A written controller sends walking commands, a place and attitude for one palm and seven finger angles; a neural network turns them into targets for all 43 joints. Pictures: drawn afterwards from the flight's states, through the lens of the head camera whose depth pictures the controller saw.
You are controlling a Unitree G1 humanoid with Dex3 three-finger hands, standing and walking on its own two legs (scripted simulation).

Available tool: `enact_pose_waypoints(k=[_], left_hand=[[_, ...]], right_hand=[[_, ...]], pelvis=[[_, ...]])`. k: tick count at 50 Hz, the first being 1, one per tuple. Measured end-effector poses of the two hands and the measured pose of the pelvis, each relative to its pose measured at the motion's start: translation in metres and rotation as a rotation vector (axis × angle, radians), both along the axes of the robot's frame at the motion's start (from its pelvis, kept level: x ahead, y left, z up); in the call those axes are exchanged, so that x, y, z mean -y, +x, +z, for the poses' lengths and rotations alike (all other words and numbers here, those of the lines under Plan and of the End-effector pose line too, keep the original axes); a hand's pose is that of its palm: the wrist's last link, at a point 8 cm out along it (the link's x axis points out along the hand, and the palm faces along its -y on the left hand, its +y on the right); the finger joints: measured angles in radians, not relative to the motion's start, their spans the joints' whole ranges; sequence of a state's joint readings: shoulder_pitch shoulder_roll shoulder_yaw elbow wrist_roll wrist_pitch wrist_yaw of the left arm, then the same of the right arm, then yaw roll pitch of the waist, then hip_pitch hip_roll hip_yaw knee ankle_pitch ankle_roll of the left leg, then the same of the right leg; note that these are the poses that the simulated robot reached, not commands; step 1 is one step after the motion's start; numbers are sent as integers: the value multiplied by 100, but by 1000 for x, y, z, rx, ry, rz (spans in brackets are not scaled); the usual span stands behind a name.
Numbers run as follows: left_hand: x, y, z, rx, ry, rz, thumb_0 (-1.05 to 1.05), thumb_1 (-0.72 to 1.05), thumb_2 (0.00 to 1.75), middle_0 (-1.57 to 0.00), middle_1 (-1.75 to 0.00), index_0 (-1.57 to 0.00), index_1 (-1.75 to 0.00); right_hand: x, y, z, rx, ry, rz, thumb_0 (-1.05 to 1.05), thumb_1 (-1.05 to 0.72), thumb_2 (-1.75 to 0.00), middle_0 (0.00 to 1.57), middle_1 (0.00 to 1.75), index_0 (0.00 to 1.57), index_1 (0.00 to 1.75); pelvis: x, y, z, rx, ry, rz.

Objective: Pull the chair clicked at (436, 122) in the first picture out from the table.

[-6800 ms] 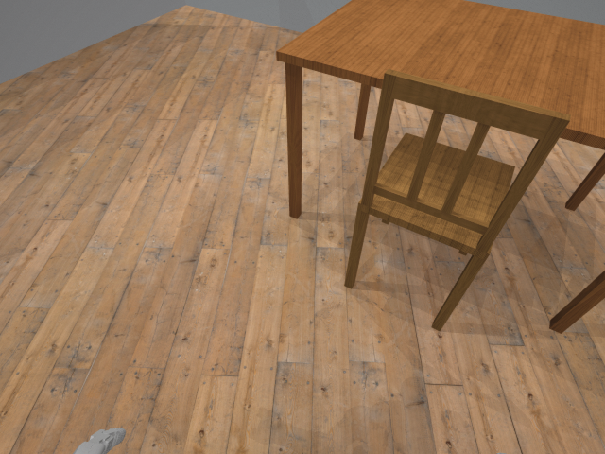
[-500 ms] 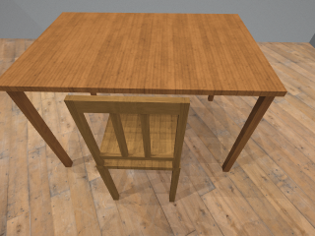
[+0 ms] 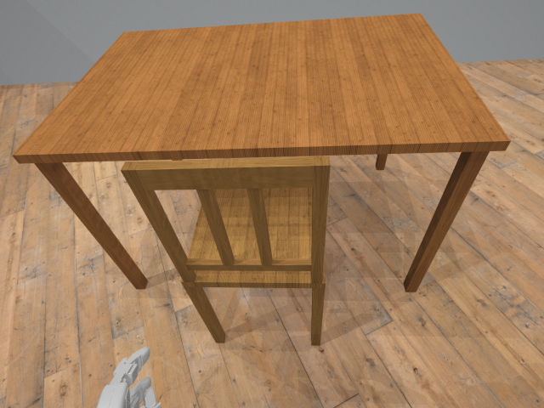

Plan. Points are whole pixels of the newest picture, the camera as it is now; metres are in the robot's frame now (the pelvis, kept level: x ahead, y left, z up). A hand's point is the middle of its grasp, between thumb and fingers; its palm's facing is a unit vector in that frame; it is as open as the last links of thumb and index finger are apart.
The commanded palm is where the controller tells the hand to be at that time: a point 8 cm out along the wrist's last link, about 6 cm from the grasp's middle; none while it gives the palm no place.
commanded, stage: raise the hand toward the chair's back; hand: left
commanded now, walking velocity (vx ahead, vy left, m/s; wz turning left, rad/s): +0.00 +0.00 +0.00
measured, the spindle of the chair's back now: (217, 228) +0.49 +0.15 -0.08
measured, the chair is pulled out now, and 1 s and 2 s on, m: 0.00 0.00 0.00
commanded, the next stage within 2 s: aim the fingers beside a spindle in 1.92 s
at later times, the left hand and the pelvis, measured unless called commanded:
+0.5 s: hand (165, 392) +0.16 +0.16 -0.03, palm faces -0.01 -1.00 -0.04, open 11.5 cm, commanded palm +0.14 +0.23 -0.05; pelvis -0.06 +0.01 -0.10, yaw +1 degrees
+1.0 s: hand (149, 377) +0.19 +0.20 -0.05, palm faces -0.05 -1.00 -0.02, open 15.6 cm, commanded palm +0.16 +0.27 -0.04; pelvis -0.04 +0.04 -0.08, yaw -1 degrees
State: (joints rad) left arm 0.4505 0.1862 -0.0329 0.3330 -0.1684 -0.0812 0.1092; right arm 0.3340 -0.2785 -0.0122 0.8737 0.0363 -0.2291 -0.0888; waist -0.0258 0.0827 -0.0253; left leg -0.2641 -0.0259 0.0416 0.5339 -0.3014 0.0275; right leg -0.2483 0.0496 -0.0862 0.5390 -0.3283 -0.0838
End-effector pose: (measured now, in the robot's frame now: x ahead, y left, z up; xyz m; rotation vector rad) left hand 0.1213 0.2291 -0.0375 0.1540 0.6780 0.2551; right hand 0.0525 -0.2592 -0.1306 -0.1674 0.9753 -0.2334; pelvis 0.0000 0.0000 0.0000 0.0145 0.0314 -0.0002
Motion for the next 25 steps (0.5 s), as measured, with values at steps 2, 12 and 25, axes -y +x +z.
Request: enact_pose_waypoints(k=[2, 12, 25], left_hand=[[13, 38, 24, 225, -24, -74, 6, 88, 87, -18, -29, -19, -29], [51, 41, -8, 625, -245, -285, 1, 62, 78, -17, -25, -18, -26], [10, 20, 9, 812, -108, -296, 1, 30, 65, -13, -21, -14, -21]], right_hand=[[9, 25, 7, 116, -33, 29, 2, -92, -90, 20, 30, 20, 30], [13, 112, 45, 443, -116, 180, 1, -91, -90, 20, 30, 19, 30], [-74, 106, -32, 382, 49, 294, 1, -91, -90, 20, 30, 20, 30]], pelvis=[[-2, -9, -7, -33, 1, 14], [7, -37, -58, -171, 19, -18], [-8, -65, -98, -227, -56, 25]])
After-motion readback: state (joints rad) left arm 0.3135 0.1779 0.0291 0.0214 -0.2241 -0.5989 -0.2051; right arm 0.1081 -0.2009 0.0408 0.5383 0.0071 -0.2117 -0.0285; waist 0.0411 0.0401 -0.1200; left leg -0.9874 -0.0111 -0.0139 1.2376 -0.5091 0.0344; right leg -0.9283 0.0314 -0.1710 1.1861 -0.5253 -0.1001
